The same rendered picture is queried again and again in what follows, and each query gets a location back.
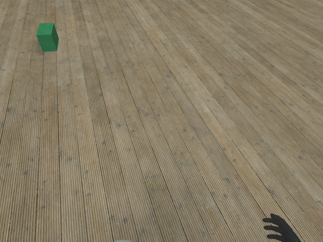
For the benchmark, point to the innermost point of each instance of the robot right hand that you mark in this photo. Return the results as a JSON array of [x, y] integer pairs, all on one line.
[[287, 233]]

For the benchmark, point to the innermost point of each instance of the carton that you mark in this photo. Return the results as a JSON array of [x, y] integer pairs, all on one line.
[[47, 37]]

